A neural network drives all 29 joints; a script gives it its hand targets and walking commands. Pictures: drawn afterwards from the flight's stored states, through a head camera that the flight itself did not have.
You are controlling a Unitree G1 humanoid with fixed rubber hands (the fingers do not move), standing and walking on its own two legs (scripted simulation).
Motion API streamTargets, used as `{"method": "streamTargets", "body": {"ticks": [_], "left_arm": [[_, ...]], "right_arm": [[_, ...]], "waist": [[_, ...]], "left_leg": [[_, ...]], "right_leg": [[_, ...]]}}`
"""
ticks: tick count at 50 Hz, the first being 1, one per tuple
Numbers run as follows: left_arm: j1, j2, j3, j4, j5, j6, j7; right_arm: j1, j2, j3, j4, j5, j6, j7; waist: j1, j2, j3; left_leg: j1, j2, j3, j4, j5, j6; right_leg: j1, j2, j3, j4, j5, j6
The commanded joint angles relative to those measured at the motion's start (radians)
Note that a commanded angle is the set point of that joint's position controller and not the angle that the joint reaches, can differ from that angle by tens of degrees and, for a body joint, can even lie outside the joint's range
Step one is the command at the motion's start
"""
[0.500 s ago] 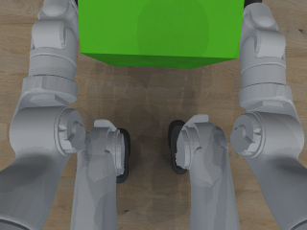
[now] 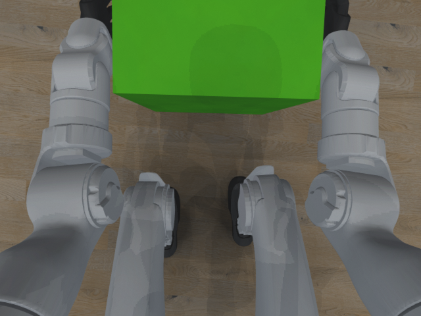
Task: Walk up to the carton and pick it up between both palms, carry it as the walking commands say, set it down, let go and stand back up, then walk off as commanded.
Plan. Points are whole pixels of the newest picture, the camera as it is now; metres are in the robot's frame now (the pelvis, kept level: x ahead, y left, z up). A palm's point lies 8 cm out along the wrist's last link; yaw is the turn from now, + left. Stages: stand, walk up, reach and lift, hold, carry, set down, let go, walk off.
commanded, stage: reach and lift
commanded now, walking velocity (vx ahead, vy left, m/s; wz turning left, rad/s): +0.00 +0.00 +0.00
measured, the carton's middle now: (213, 53) +0.52 -0.03 -0.16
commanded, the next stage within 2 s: none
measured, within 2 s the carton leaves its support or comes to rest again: neither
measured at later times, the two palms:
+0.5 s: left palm (67, 11) +0.53 +0.14 -0.01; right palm (359, 28) +0.50 -0.20 -0.01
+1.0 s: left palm out of the picture +0.51 +0.14 +0.07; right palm (409, 18) +0.48 -0.20 +0.06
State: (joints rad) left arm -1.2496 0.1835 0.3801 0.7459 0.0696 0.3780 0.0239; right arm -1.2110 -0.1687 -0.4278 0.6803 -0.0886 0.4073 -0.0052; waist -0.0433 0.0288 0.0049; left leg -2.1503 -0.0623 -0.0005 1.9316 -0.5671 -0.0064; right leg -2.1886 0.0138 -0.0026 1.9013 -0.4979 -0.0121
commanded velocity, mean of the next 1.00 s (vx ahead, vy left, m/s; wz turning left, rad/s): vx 0.00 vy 0.00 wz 0.00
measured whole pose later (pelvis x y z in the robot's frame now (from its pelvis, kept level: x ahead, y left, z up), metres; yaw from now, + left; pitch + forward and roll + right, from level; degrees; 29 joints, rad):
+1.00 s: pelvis +0.01 +0.00 +0.12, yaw +0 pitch +43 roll +1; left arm -0.98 0.06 0.45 0.66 0.18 0.39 -0.05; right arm -0.93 -0.04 -0.49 0.57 -0.18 0.42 0.06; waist -0.04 0.03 -0.17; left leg -1.77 -0.06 -0.01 1.49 -0.47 0.00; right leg -1.80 0.02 0.02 1.47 -0.42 0.00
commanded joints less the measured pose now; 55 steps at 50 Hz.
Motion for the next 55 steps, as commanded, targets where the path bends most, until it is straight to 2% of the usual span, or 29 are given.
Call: {"method": "streamTargets", "body": {"ticks": [1, 13, 33, 55], "left_arm": [[-0.608, -0.984, -0.439, -0.054, -0.117, -0.002, -0.256], [-0.581, -1.012, -0.389, -0.033, -0.074, 0.017, -0.276], [-0.429, -1.076, -0.414, -0.061, -0.044, 0.013, -0.295], [-0.27, -1.125, -0.436, -0.084, -0.018, 0.006, -0.325]], "right_arm": [[-0.653, 0.955, 0.474, -0.068, 0.137, -0.014, 0.256], [-0.623, 0.982, 0.44, -0.065, 0.1, 0.006, 0.271], [-0.469, 1.035, 0.458, -0.096, 0.072, 0.006, 0.298], [-0.307, 1.101, 0.487, -0.114, 0.045, 0.001, 0.305]], "waist": [[-0.026, -0.001, -1.168], [-0.022, 0.001, -1.174], [-0.021, 0.004, -1.172], [-0.01, -0.014, -1.104]], "left_leg": [[0.5, -0.098, 0.064, -0.199, 0.291, 0.011], [0.567, -0.101, 0.058, -0.307, 0.243, 0.013], [0.72, -0.104, 0.036, -0.477, 0.318, 0.011], [0.868, -0.105, 0.017, -0.659, 0.318, 0.017]], "right_leg": [[0.757, 0.103, -0.059, -0.157, 0.341, 0.011], [0.798, 0.107, -0.062, -0.26, 0.27, 0.014], [0.912, 0.114, -0.051, -0.421, 0.322, 0.02], [1.091, 0.117, -0.021, -0.599, 0.323, 0.027]]}}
